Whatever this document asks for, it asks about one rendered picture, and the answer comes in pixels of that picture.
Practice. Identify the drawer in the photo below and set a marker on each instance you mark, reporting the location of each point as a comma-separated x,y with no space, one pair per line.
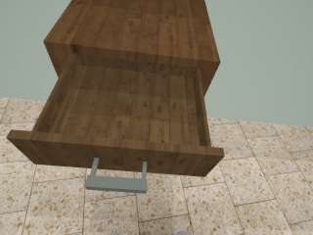
123,112

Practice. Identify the cabinet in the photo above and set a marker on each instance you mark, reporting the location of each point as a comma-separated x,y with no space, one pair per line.
172,32

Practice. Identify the handle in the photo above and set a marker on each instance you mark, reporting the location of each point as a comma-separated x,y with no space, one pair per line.
116,184

